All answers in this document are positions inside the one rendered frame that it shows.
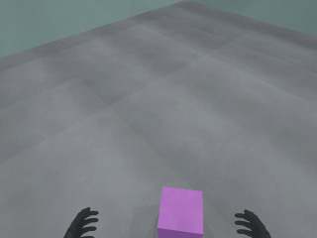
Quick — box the right robot hand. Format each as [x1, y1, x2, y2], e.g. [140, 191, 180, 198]
[235, 209, 271, 238]

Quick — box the carton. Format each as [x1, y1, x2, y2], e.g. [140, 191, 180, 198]
[158, 186, 203, 238]

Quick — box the left robot hand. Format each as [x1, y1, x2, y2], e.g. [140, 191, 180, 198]
[63, 207, 99, 238]

